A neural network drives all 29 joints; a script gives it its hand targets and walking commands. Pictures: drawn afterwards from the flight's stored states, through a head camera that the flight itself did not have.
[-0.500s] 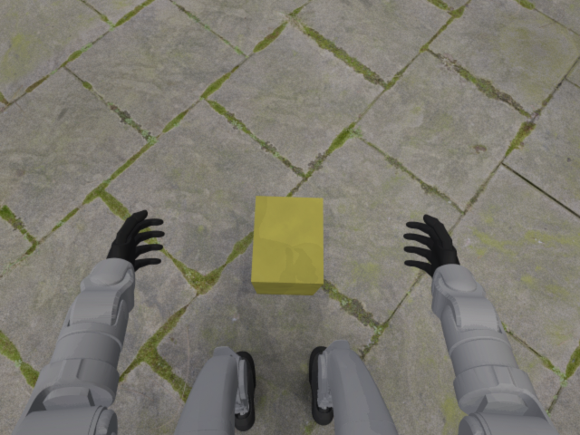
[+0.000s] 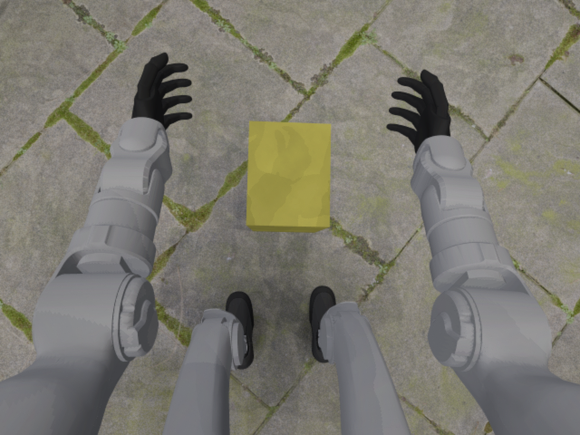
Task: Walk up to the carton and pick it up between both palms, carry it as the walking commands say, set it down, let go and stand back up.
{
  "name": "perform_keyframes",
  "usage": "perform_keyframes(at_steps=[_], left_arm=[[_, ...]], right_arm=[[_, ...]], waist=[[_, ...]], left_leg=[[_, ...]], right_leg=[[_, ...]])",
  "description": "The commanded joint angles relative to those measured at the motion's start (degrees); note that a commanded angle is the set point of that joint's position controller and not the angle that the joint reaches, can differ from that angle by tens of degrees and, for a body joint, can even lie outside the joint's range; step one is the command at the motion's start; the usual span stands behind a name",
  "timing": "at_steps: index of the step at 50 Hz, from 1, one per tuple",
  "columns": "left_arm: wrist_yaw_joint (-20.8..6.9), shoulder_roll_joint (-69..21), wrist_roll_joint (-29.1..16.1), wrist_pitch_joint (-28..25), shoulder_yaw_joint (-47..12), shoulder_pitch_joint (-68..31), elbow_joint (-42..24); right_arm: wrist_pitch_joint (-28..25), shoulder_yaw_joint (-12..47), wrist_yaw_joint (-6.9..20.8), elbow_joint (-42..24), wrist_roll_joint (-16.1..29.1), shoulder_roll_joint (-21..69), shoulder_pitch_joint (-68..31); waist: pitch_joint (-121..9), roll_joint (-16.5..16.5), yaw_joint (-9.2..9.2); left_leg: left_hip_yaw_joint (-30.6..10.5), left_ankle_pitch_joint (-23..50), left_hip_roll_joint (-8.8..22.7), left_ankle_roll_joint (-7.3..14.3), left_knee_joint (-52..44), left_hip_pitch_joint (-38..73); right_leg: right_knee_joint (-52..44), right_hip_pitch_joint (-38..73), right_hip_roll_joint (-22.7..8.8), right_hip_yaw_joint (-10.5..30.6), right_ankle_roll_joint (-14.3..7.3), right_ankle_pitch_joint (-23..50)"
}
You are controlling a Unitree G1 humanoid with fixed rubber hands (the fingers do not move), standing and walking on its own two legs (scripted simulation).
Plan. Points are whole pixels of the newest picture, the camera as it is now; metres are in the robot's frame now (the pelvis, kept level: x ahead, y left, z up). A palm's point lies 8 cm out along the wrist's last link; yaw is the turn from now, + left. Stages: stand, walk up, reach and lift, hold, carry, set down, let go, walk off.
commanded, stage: reach and lift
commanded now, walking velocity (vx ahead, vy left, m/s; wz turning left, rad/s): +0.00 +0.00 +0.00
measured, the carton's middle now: (286, 185) +0.49 -0.03 -0.52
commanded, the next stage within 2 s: none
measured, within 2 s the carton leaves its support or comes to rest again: neither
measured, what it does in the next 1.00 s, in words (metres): lowers itself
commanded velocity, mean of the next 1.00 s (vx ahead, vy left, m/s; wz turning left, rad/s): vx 0.00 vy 0.00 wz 0.00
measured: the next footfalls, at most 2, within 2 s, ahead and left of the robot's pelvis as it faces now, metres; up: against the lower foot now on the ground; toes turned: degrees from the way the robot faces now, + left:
none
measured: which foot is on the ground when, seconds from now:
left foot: down 0.00-1.00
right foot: down 0.00-1.00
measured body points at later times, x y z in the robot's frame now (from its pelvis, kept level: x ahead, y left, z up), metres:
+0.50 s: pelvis +0.00 +0.00 -0.07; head +0.32 +0.00 +0.24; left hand +0.53 +0.15 -0.21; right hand +0.51 -0.21 -0.21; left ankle +0.08 +0.10 -0.62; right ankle +0.09 -0.12 -0.62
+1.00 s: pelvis -0.03 +0.00 -0.21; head +0.32 +0.00 +0.07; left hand +0.53 +0.15 -0.37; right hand +0.51 -0.20 -0.36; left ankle +0.08 +0.10 -0.62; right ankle +0.09 -0.12 -0.62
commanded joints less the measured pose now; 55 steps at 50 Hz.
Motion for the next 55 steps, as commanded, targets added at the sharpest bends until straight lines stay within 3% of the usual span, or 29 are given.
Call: perform_keyframes(at_steps=[1,3,4,5,6,7,8,10,18,19,21,22,23,28,29,32,33,34,35,36,38,42,43,47,48,50,53,54,55], left_arm=[[1.2,5.9,2.1,-2.3,2.0,-16.4,-6.7],[1.0,4.6,2.0,-2.9,1.4,-15.6,-7.5],[1.0,3.9,2.7,-3.4,2.0,-13.9,-7.8],[1.1,4.3,3.1,-3.4,2.7,-13.7,-8.1],[1.0,4.4,3.2,-4.0,3.2,-12.1,-9.5],[0.8,4.7,3.3,-4.3,2.9,-12.9,-13.0],[0.6,4.0,3.8,-4.2,3.1,-11.0,-12.4],[0.3,4.4,4.4,-4.2,2.9,-10.7,-14.1],[-0.5,1.4,3.1,-4.1,0.6,-14.3,-9.2],[-0.2,2.0,3.3,-3.8,0.9,-13.2,-9.1],[0.4,2.9,2.7,-3.8,0.9,-14.1,-6.8],[0.7,4.5,3.0,-4.0,1.6,-14.1,-7.6],[1.1,3.5,2.1,-4.1,-0.1,-15.2,-9.2],[2.7,5.4,-1.2,-2.7,-2.8,-16.4,-7.6],[3.2,6.7,-0.8,-3.1,-2.2,-17.4,-10.3],[3.7,7.0,-3.1,-2.7,-4.1,-19.0,-10.3],[4.1,7.6,-3.6,-2.8,-4.5,-20.1,-10.9],[4.2,7.0,-4.7,-2.7,-5.5,-21.7,-12.9],[4.2,8.2,-5.4,-2.4,-5.2,-22.0,-12.2],[4.3,7.9,-6.5,-2.5,-6.5,-23.3,-12.5],[4.6,10.3,-6.1,-2.7,-5.8,-23.9,-11.8],[4.7,9.9,-7.3,-2.9,-7.6,-26.0,-7.0],[4.7,9.8,-7.8,-3.0,-7.4,-27.2,-7.0],[4.4,10.0,-7.9,-3.4,-7.5,-27.0,0.6],[4.5,10.1,-8.5,-3.8,-8.0,-28.4,-0.3],[4.4,10.1,-9.2,-4.3,-9.0,-29.4,0.7],[4.5,10.4,-10.8,-5.2,-10.7,-30.7,0.8],[4.5,11.2,-11.1,-5.5,-10.7,-31.2,0.8],[4.5,10.9,-12.0,-5.5,-11.9,-32.3,1.1]], right_arm=[[-2.8,-3.4,-0.4,-6.6,-2.1,-7.2,-16.8],[-3.6,-3.1,-0.5,-7.5,-2.1,-6.4,-15.6],[-3.8,-3.2,-0.3,-6.3,-2.3,-5.5,-14.6],[-4.0,-4.2,-0.1,-5.7,-2.6,-5.8,-12.7],[-4.3,-3.5,0.0,-7.6,-2.8,-4.2,-11.2],[-4.6,-3.9,0.1,-11.9,-2.1,-4.9,-12.8],[-4.7,-4.1,0.1,-11.1,-2.2,-5.1,-11.1],[-4.8,-4.4,0.8,-12.1,-2.0,-4.5,-10.8],[-5.0,-3.9,1.4,-6.0,-1.5,-2.5,-13.2],[-5.3,-5.5,0.9,-7.4,-2.4,-4.4,-12.4],[-5.1,-4.2,0.5,-4.9,-1.3,-3.7,-12.6],[-5.1,-3.9,0.0,-6.8,-0.8,-4.6,-14.2],[-5.2,-4.4,-0.6,-7.6,-0.5,-5.1,-14.9],[-4.1,-2.2,-1.8,-7.0,2.5,-7.9,-15.7],[-3.9,-1.2,-2.0,-9.2,3.9,-7.3,-16.6],[-3.7,0.2,-2.7,-9.6,5.7,-9.3,-17.9],[-3.7,0.2,-3.0,-8.8,6.5,-9.9,-17.9],[-3.6,1.6,-3.0,-10.1,7.7,-9.7,-19.9],[-3.6,1.3,-3.5,-10.3,6.9,-11.8,-20.9],[-3.5,1.8,-3.6,-10.0,8.2,-11.8,-21.6],[-3.3,3.7,-3.7,-10.6,9.4,-10.8,-23.8],[-3.2,5.0,-3.8,-4.9,10.7,-10.2,-24.9],[-3.4,5.1,-4.0,-4.4,10.8,-10.8,-25.5],[-4.1,5.7,-4.6,1.3,10.8,-11.8,-26.7],[-4.3,4.2,-4.8,3.0,9.9,-12.2,-26.4],[-5.1,4.7,-4.7,4.5,10.3,-12.6,-27.4],[-6.5,5.3,-4.9,2.9,12.0,-14.2,-29.7],[-6.5,6.2,-4.9,3.4,12.6,-13.4,-30.2],[-6.9,6.8,-4.9,2.1,13.1,-14.2,-32.6]], waist=[[-59.0,1.1,-1.74],[-61.5,0.4,-2.58],[-62.2,0.4,-1.31],[-63.0,0.2,-2.64],[-65.1,-0.6,-2.05],[-69.8,-0.1,-1.67],[-68.5,1.2,-2.02],[-66.6,1.6,-0.86],[-52.2,1.6,-1.18],[-54.2,2.3,-2.14],[-54.7,1.3,-1.67],[-57.7,1.4,-0.33],[-61.0,2.4,-1.81],[-65.6,1.3,-2.56],[-66.8,2.6,-0.22],[-68.8,2.3,-2.20],[-68.0,3.0,-1.50],[-70.3,1.8,-1.37],[-70.5,0.8,-2.69],[-69.1,2.0,-2.28],[-69.0,0.3,-0.47],[-64.6,2.3,-0.50],[-64.2,1.0,-1.31],[-55.6,1.0,-0.03],[-57.3,1.8,-2.20],[-56.0,1.7,-2.20],[-57.5,2.3,-3.23],[-56.8,1.6,-1.95],[-56.7,0.7,-2.54]], left_leg=[[-5.2,15.0,-5.8,-2.7,-3.5,33.4],[-5.1,19.1,-6.0,-2.4,-2.5,33.5],[-5.3,21.6,-5.9,-2.3,-2.3,32.9],[-5.4,22.9,-6.1,-2.7,-1.3,32.3],[-5.1,25.0,-6.3,-2.5,-1.4,31.7],[-5.2,26.8,-6.5,-2.2,-1.8,33.1],[-4.9,27.6,-6.3,-2.7,-0.8,30.9],[-5.1,27.9,-6.1,-2.8,-0.6,32.8],[-4.9,14.3,-5.4,-3.3,6.7,16.0],[-5.4,15.1,-5.3,-3.6,8.6,16.8],[-4.8,13.0,-5.6,-3.6,12.2,11.9],[-4.2,12.7,-6.1,-3.7,14.0,10.7],[-4.1,13.7,-6.1,-3.7,15.8,12.4],[-3.3,10.8,-6.7,-3.6,22.4,9.0],[-2.7,12.4,-6.7,-3.8,23.8,8.1],[-2.5,11.0,-6.4,-3.5,27.2,8.1],[-2.1,9.5,-6.4,-3.7,28.0,7.0],[-2.3,9.4,-6.3,-3.4,28.9,8.0],[-2.4,9.5,-6.2,-3.3,30.2,5.2],[-2.1,7.7,-6.1,-3.3,31.1,3.7],[-1.9,7.2,-5.9,-2.8,32.5,1.9],[-2.2,4.4,-5.0,-2.9,35.3,0.7],[-2.6,4.1,-5.0,-2.7,36.2,-0.8],[-2.2,0.0,-4.4,-2.8,38.6,-7.1],[-2.9,0.2,-4.2,-3.0,39.1,-4.7],[-3.0,0.1,-4.2,-3.0,40.5,-5.0],[-3.2,2.1,-4.0,-2.8,43.5,-4.1],[-3.3,3.1,-4.1,-2.6,44.0,-5.0],[-3.5,2.8,-3.9,-2.5,44.8,-5.7]], right_leg=[[-3.2,25.6,6.6,0.1,1.4,14.9],[-2.9,27.8,6.6,0.9,1.2,19.9],[-2.6,26.6,6.6,1.3,1.1,21.5],[-1.7,26.6,6.6,1.5,1.2,23.6],[-1.7,30.2,6.4,1.7,1.2,27.3],[-1.3,32.4,6.5,2.0,1.1,29.6],[-0.5,31.4,6.3,2.5,1.0,31.4],[-0.4,26.6,6.6,1.9,1.3,28.2],[6.7,10.8,6.1,0.9,1.4,15.3],[8.8,10.0,6.3,0.3,1.5,16.0],[12.5,7.6,6.3,0.4,1.7,14.9],[14.1,9.4,6.5,0.9,1.7,15.7],[15.9,8.2,6.7,0.2,1.6,15.9],[22.5,6.3,7.1,-0.9,1.4,13.7],[24.1,5.4,7.1,-0.3,1.3,14.6],[26.7,3.6,7.0,-0.8,1.3,12.7],[27.4,1.8,6.9,-0.9,1.1,10.3],[28.3,2.9,6.8,-1.0,0.9,10.8],[29.8,3.9,6.7,-0.9,1.1,11.9],[30.7,2.7,6.5,-0.4,0.7,10.6],[32.4,1.8,6.2,-0.2,1.2,10.2],[35.7,-3.5,5.6,-0.4,1.0,6.0],[36.8,-4.2,5.5,-0.7,1.1,5.6],[38.5,-7.8,4.8,0.2,1.2,1.5],[40.1,-8.3,4.9,-0.5,1.1,1.9],[41.7,-9.4,4.7,-0.8,1.0,1.8],[43.5,-9.0,4.5,0.0,0.8,3.6],[44.7,-9.8,4.3,-0.2,1.1,4.0],[45.2,-8.8,4.2,-0.1,1.2,4.1]])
